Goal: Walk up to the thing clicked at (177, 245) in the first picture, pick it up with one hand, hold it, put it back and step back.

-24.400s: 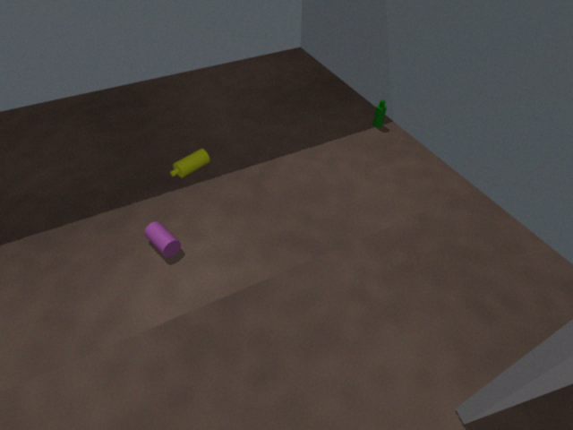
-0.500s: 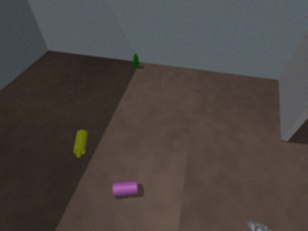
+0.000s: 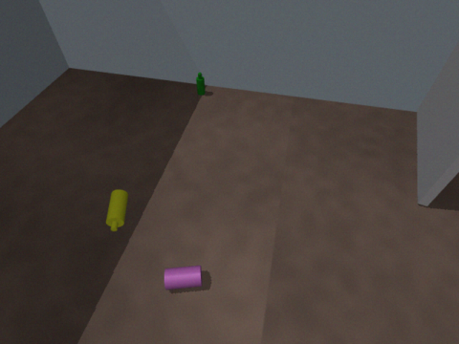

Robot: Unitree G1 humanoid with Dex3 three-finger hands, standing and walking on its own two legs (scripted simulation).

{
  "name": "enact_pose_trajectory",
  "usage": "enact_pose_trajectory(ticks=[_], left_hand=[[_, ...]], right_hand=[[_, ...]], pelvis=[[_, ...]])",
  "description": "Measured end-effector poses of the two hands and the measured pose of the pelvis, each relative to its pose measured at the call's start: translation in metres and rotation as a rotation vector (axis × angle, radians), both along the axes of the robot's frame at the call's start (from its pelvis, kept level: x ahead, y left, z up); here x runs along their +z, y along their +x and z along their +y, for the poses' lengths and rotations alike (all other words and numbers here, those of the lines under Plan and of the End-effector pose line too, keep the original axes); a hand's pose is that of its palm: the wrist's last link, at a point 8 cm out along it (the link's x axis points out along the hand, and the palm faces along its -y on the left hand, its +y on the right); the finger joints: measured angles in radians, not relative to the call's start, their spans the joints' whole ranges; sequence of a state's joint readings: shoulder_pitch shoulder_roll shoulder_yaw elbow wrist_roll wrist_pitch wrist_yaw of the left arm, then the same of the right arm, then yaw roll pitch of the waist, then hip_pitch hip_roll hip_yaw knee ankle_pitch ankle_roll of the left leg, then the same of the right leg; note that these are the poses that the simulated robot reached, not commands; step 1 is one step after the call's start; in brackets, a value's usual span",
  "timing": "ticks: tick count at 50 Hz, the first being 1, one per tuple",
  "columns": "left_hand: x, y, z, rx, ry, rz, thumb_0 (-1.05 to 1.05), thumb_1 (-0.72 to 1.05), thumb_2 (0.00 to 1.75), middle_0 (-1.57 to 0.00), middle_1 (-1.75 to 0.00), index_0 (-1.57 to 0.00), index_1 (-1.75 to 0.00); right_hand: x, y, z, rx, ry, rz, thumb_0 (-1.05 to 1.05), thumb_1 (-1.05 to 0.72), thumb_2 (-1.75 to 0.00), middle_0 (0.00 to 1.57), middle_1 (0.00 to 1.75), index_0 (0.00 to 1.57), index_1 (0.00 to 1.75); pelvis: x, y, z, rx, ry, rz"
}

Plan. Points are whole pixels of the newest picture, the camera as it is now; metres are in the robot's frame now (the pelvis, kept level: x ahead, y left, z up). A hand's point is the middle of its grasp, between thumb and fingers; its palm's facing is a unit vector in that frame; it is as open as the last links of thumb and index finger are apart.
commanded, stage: stand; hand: left
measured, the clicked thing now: (183, 277) +0.54 +0.18 -0.74
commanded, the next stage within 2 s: walk up in 1.74 s
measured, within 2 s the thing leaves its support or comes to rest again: neither
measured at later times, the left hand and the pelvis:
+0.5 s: hand out of the picture +0.08 +0.26 -0.15, palm faces -0.03 -0.93 -0.36, open 7.4 cm; pelvis +0.01 +0.00 +0.00, yaw +1 degrees
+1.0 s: hand out of the picture +0.09 +0.25 -0.15, palm faces -0.02 -0.94 -0.35, open 7.4 cm; pelvis +0.02 -0.01 +0.00, yaw +1 degrees
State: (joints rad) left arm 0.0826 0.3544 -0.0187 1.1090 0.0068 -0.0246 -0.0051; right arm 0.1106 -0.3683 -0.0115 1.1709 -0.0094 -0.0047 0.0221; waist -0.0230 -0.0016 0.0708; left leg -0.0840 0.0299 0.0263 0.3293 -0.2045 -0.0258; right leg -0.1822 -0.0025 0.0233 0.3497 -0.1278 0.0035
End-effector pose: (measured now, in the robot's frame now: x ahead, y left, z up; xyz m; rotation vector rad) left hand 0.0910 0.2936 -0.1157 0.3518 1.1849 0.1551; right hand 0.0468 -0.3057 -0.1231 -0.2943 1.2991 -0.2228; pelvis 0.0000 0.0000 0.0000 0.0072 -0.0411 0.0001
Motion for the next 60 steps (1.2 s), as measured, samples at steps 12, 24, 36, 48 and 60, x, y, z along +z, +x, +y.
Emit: enact_pose_trajectory(ticks=[12,24,36,48,60], left_hand=[[0.000,-0.001,0.000,0.026,0.000,0.010,0.01,0.90,0.89,-0.20,-0.30,-0.20,-0.30],[0.002,-0.012,0.005,0.057,0.016,0.048,0.01,0.90,0.89,-0.20,-0.30,-0.20,-0.30],[0.001,-0.008,0.000,0.065,0.008,0.041,0.01,0.90,0.89,-0.20,-0.30,-0.20,-0.30],[0.001,-0.003,-0.003,0.062,0.002,0.022,0.01,0.90,0.89,-0.20,-0.30,-0.20,-0.30],[0.001,-0.009,-0.002,0.068,0.009,0.043,0.01,0.90,0.89,-0.20,-0.30,-0.20,-0.30]], right_hand=[[0.001,0.024,0.005,0.025,0.007,-0.043,0.01,-0.91,-0.90,0.20,0.30,0.21,0.30],[-0.003,0.039,0.010,0.052,0.025,-0.050,0.01,-0.91,-0.90,0.21,0.30,0.21,0.30],[-0.001,0.042,0.006,0.051,0.016,-0.047,0.01,-0.91,-0.90,0.21,0.30,0.21,0.30],[-0.001,0.037,0.003,0.050,0.012,-0.046,0.01,-0.91,-0.90,0.21,0.30,0.21,0.30],[-0.003,0.030,0.002,0.046,0.015,-0.021,0.01,-0.91,-0.90,0.21,0.30,0.21,0.30]], pelvis=[[0.001,0.006,-0.002,0.005,-0.004,0.006],[0.001,0.012,-0.002,0.009,-0.004,0.019],[0.001,0.016,-0.004,0.015,-0.004,0.014],[0.001,0.015,-0.007,0.018,-0.004,0.013],[0.001,0.016,-0.007,0.019,-0.006,0.014]])
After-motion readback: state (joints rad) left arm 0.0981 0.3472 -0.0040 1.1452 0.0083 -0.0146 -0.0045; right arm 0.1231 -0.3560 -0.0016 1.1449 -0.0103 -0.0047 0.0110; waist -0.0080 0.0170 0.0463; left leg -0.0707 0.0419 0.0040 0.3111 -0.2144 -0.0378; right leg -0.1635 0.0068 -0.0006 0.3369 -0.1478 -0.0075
